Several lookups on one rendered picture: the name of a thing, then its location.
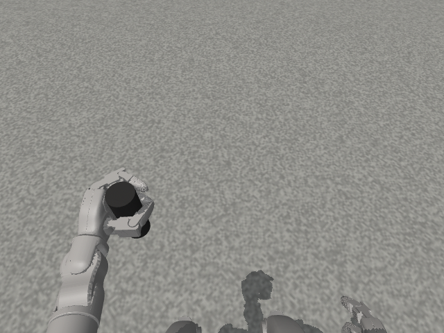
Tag left robot hand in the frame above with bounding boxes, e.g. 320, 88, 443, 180
78, 167, 155, 242

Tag left robot arm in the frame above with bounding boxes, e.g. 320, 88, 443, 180
46, 234, 109, 333

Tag can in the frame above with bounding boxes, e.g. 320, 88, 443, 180
105, 182, 151, 239

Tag right robot hand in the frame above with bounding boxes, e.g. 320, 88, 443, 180
341, 296, 387, 333

